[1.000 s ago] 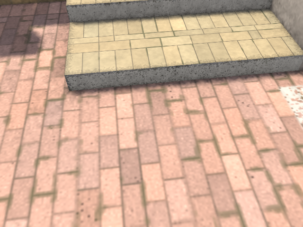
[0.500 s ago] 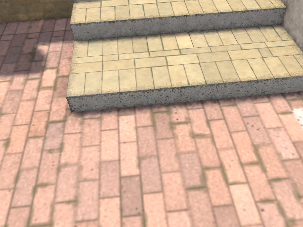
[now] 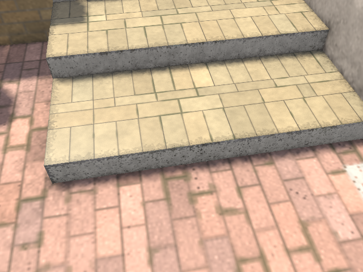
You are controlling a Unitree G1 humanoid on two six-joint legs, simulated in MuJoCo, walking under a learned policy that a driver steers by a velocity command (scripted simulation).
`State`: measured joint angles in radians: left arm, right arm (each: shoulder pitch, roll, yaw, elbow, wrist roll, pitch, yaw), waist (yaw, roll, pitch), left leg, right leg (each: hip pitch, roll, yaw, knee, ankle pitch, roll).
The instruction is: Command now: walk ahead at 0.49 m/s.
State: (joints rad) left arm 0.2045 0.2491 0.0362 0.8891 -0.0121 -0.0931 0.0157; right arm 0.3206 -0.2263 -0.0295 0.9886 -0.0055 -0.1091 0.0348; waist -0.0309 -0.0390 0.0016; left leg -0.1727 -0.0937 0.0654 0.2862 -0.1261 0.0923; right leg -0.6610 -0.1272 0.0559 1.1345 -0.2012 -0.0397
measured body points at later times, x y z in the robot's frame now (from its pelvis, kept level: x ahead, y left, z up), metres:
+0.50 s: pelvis +0.27 -0.08 +0.00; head +0.30 -0.10 +0.45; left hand +0.31 +0.18 -0.13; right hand +0.35 -0.34 -0.14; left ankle +0.27 +0.07 -0.66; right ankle +0.30 -0.16 -0.74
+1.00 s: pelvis +0.53 -0.02 +0.00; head +0.55 -0.01 +0.45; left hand +0.57 +0.23 -0.15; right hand +0.58 -0.28 -0.13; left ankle +0.55 +0.04 -0.74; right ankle +0.51 -0.17 -0.67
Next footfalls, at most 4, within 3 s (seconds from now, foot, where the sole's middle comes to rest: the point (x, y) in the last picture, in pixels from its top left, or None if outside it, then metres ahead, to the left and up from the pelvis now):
0.30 right None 0.34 -0.17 -0.78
0.82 left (172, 254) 0.59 0.04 -0.78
1.34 right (210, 193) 0.85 -0.12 -0.78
1.88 left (166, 124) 1.14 0.06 -0.65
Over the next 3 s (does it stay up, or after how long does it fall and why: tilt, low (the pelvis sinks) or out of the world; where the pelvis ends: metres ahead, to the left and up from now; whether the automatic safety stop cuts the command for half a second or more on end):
stays up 1.66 0.19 0.23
